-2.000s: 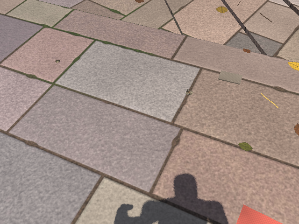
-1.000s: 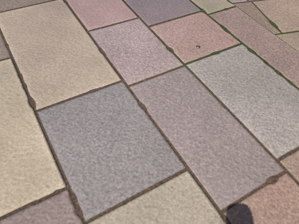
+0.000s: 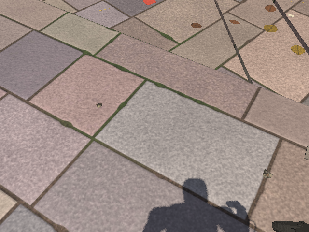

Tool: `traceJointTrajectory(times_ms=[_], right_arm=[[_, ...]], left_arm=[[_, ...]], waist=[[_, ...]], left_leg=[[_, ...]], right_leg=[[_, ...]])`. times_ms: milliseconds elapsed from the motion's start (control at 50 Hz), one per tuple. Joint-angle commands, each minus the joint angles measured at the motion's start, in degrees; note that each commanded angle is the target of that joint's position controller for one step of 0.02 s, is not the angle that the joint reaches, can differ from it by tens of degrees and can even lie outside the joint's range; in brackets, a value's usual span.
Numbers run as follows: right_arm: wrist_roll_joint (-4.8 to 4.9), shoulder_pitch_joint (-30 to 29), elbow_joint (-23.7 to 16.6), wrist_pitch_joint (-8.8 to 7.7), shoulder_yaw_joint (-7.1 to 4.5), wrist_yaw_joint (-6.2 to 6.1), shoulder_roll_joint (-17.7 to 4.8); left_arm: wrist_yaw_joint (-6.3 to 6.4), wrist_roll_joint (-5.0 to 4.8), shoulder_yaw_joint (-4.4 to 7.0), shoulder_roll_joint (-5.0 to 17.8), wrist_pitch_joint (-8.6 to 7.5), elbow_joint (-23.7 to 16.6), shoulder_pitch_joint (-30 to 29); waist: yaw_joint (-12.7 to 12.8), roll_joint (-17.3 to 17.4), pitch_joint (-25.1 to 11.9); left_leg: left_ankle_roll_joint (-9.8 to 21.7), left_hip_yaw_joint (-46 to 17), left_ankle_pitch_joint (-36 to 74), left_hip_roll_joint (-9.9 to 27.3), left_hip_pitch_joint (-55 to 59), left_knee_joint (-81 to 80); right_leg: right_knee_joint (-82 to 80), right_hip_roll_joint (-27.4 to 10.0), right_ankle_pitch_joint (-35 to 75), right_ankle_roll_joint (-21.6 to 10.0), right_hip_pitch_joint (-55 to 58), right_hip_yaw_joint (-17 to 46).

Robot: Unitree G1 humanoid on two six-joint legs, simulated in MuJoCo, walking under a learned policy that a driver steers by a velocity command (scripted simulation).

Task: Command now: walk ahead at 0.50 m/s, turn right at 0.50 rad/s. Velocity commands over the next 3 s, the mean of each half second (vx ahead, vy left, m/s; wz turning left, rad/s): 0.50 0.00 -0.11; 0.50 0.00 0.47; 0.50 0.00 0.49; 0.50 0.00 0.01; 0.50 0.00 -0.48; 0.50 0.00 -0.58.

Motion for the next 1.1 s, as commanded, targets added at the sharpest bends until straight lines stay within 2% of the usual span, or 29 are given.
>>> traceJointTrajectory(times_ms=[20, 80, 120, 160, 240, 280, 340, 380, 400, 420, 440, 460, 480, 500, 540, 580, 640, 740, 840, 880, 920, 940, 960, 980, 1000, 1020, 1040, 1060, 1100], right_arm=[[-0.27, 9.5, -0.44, 0.5, -2.42, -0.31, -6.58], [-0.06, 8.52, 1.35, -0.05, -2.0, -0.16, -5.23], [0.55, 9.08, 2.79, -0.4, -2.42, 0.03, -6.57], [0.86, 9.23, 3.92, -0.24, -2.84, -0.03, -8.15], [1.61, 10.77, 6.0, 0.73, -3.09, -0.24, -10.15], [2.12, 13.52, 7.5, 1.23, -3.16, -0.14, -10.83], [2.64, 15.05, 9.04, 2.28, -3.38, -0.25, -11.92], [2.81, 13.73, 9.31, 2.89, -3.4, -0.59, -12.57], [2.44, 13.92, 9.26, 2.83, -2.73, -0.66, -10.86], [0.77, 13.39, 7.29, 2.53, -1.02, -0.67, -6.66], [1.66, 20.36, 6.26, 1.65, 0.53, -0.71, -1.21], [3.02, 17.16, 7.18, 1.31, -1.13, -0.7, -7.81], [3.62, 13.08, 5.9, 1.32, -1.92, -0.61, -9.67], [3.03, 11.07, 5.7, 1.61, -1.92, -0.84, -8.96], [2.29, 11.34, 5.87, 2.9, -2.13, -0.79, -7.26], [2.44, 11.95, 5.95, 4.13, -1.81, -0.7, -4.88], [1.96, 8.73, 4.23, 4.83, -1.7, -0.68, -4.04], [1.82, -0.29, 1.03, 4.38, -0.74, 1.21, -2.45], [1.89, -6.17, -3.01, 4.61, -1.02, 2.76, -3.66], [1.73, -3.37, -3.42, 4.98, -2.1, 2.92, -5.58], [1.99, 11.82, 0.19, 5.44, -5.17, 2.05, -10.53], [2.33, 19.11, 1.71, 6.15, -6.97, 0.7, -15.94], [2.17, 15.49, 0.06, 5.23, -6.88, 0.87, -20.29], [1.97, 16.56, -0.99, 4.25, -5.47, 1.44, -14.8], [1.56, 14.65, -0.39, 3.48, -4.69, 1.54, -12.28], [1.75, 11.32, -0.67, 3.15, -4.24, 1.45, -10.89], [1.43, 7.88, -1.32, 3.13, -3.8, 1.24, -9.35], [0.76, 6.04, -2.32, 3.1, -3.29, 0.94, -8.08], [0.79, 5.65, -2.24, 2.79, -3.38, 0.43, -8.42]], left_arm=[[0.06, 0.99, 1.36, 6.72, -1.1, -7.1, -5.37], [-0.62, 0.49, 0.87, 3.26, -0.67, -6.88, -4.47], [-0.73, 1.06, 0.31, 1.72, -0.45, -7.2, -6.12], [-1.04, 1.61, -0.35, 0.85, -0.8, -7.79, -9.03], [-2.21, 1.31, -1.18, -0.02, -2.03, -8.55, -16.1], [-2.54, 1.04, -1.15, 0.39, -2.4, -9.62, -19.85], [-3.0, 0.8, -0.45, 2.14, -3.14, -10.76, -21.5], [-2.76, 1.11, 0.92, 4.45, -3.54, -8.97, -14.81], [-2.16, 1.57, 2.38, 7.15, -3.48, -6.66, -6.92], [-1.26, 2.64, 3.72, 11.89, -3.14, -5.28, 3.74], [-1.16, 3.19, 4.0, 14.95, -2.61, -4.92, 4.8], [-1.26, 2.47, 2.81, 9.34, -2.6, -4.72, 4.16], [-1.24, 1.83, 1.9, 6.8, -2.75, -4.45, 0.99], [-1.42, 1.87, 1.25, 4.79, -2.96, -4.38, -2.65], [-1.68, 2.57, 0.73, 2.23, -3.71, -3.94, -7.13], [-1.55, 2.69, 1.18, 2.41, -4.72, -2.83, -8.31], [-0.94, 2.85, 1.92, 4.03, -5.27, -0.96, -7.85], [-0.07, 2.35, 2.67, 6.88, -4.5, 1.05, -5.56], [0.07, 0.86, 3.58, 9.3, -2.61, 3.23, -2.43], [0.39, 0.46, 4.06, 11.14, -1.77, 3.12, -3.03], [0.75, 0.14, 3.74, 10.82, -1.01, 2.67, -4.04], [0.78, 2.1, 2.3, 7.04, -1.49, 1.49, -2.09], [0.05, 3.21, 0.08, 0.28, -3.22, -1.72, 2.05], [-0.63, 0.9, 1.08, 6.29, -5.04, -2.31, -5.4], [-0.92, -0.63, 1.44, 7.6, -5.93, -3.86, -9.19], [-0.47, 0.33, 1.15, 6.71, -6.37, -3.4, -9.39], [-0.09, 1.81, 1.46, 6.89, -6.3, -2.82, -8.97], [-0.17, 2.22, 1.73, 7.11, -5.65, -2.5, -7.76], [-0.19, 2.8, 1.59, 5.88, -4.4, -2.37, -7.05]], waist=[[-6.27, 5.64, -3.29], [-3.54, 8.44, -0.91], [-3.12, 7.5, -0.01], [-3.43, 6.19, 0.22], [-5.87, 5.82, 1.18], [-7.25, 6.0, 1.93], [-6.16, 6.81, 2.66], [-1.32, 6.68, -0.73], [2.34, 5.72, -6.12], [6.44, -1.35, -15.54], [2.69, -15.29, -21.93], [4.78, -8.89, -17.68], [3.81, -7.29, -10.11], [2.0, -4.55, -6.68], [-1.36, -5.45, -2.53], [-2.88, -4.03, -1.22], [-2.97, -1.76, 0.97], [0.23, -0.32, 3.49], [1.3, -0.53, 4.87], [-1.29, -2.6, 1.4], [-9.83, -1.48, -7.04], [-11.44, 7.72, -11.88], [-4.18, 18.18, -17.99], [-9.2, 9.59, -19.85], [-8.63, 7.77, -11.71], [-6.04, 2.99, -7.4], [-3.79, 2.47, -5.02], [-2.05, 3.61, -4.59], [-1.1, 4.11, -4.16]], left_leg=[[9.4, -25.08, -7.6, 18.5, 25.19, -16.54], [9.78, -15.76, 0.84, 14.79, 18.31, -20.47], [11.19, -12.96, 5.4, 15.33, 17.56, -22.18], [11.85, -10.38, 8.64, 15.6, 18.38, -23.23], [10.19, -4.41, 10.53, 13.61, 18.11, -23.53], [9.86, -4.77, 10.5, 14.31, 19.13, -22.93], [8.94, -7.34, 12.59, 16.29, 22.34, -20.12], [7.01, -6.27, 21.7, 14.96, 21.54, -12.68], [5.23, -3.95, 24.32, 11.77, 17.56, -2.86], [2.45, -1.17, 8.07, 7.77, 5.87, 15.71], [-0.47, -2.28, -23.86, -0.05, -12.69, 33.27], [-0.66, -7.61, -23.06, 2.41, -18.34, 39.87], [-0.23, -6.75, -17.91, 4.76, -20.87, 40.55], [-0.49, -5.84, -13.25, 6.83, -19.1, 38.98], [-1.14, -6.43, -7.42, 9.17, -14.07, 35.54], [-1.85, -6.27, -5.17, 9.45, -12.02, 34.2], [-2.76, -6.91, 0.67, 9.49, -15.0, 28.45], [-1.47, -2.48, 12.06, 8.44, -13.25, 12.18], [2.0, 1.33, 5.83, 6.73, -13.84, 4.91], [4.3, 4.83, -0.15, 2.91, -7.04, 4.64], [8.0, 6.32, 1.28, -2.44, 14.67, 0.42], [11.65, -8.47, 3.38, 6.42, 31.6, -0.67], [22.46, -42.92, -10.23, 18.88, 45.5, -9.8], [21.28, -46.73, -14.2, 20.24, 45.79, -16.01], [18.82, -38.52, -10.06, 18.8, 39.86, -16.47], [16.94, -31.61, -3.48, 16.16, 31.65, -16.0], [15.7, -26.45, 3.1, 13.93, 24.64, -16.26], [15.32, -23.71, 7.11, 12.36, 20.45, -17.48], [16.08, -20.9, 13.43, 11.27, 16.08, -18.96]], right_leg=[[10.59, -6.62, 6.77, 1.06, -25.91, -0.79], [3.86, -8.22, 8.8, 0.97, -20.8, -2.17], [-1.94, -8.46, 9.63, 1.26, -21.41, -2.97], [-9.12, -9.39, 14.08, 1.58, -21.96, -4.01], [-23.29, -8.69, 24.67, 1.54, -17.11, -7.61], [-27.26, -7.79, 25.61, 1.22, -15.2, -8.54], [-32.27, -6.49, 22.18, -0.4, -12.67, -8.32], [-36.61, -4.56, 22.28, -2.23, -1.3, -9.76], [-36.53, -5.09, 23.13, -3.75, 11.25, -9.36], [-34.73, -17.43, 24.1, -7.61, 28.19, 3.29], [-40.97, -29.19, 13.48, -15.53, 40.49, 26.76], [-44.73, -27.6, 5.46, -14.91, 35.82, 27.96], [-45.83, -25.74, 6.26, -12.82, 29.56, 19.29], [-47.47, -23.17, 10.22, -11.47, 23.09, 13.47], [-51.49, -19.87, 17.19, -10.19, 13.78, 4.89], [-54.16, -19.65, 23.65, -10.49, 10.04, -0.34], [-55.68, -19.6, 29.78, -10.5, 9.93, -6.77], [-56.36, -18.82, 30.56, -8.76, 12.22, -15.14], [-51.62, -21.32, 37.86, -6.68, 21.3, -18.61], [-43.47, -21.09, 56.76, -5.32, 23.11, -20.44], [-21.98, -17.84, 62.59, -2.5, 16.57, -23.07], [-3.18, -14.52, 37.03, 0.41, 0.94, -23.08], [13.81, -2.16, -8.14, 3.32, -21.46, -13.18], [17.44, -3.98, -6.45, 2.22, -27.09, -3.44], [15.21, -6.21, -0.67, 0.94, -30.53, -4.12], [10.54, -8.8, 4.14, 0.51, -28.0, -4.2], [5.75, -10.4, 7.12, 0.87, -24.05, -4.13], [3.78, -11.39, 9.23, 1.19, -20.38, -3.66], [0.09, -11.07, 11.07, 2.95, -18.07, -4.74]])
Next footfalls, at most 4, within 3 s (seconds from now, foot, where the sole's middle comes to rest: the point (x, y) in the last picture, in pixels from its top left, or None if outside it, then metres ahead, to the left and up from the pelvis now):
0.42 right None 0.36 -0.16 -0.76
0.92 left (138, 197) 0.62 0.12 -0.76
1.42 right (157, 136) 0.96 0.04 -0.76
1.94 left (92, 118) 1.06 0.40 -0.76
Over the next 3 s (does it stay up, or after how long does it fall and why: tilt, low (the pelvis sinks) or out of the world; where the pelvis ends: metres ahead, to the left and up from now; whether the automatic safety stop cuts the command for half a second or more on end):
stays up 1.53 0.38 0.00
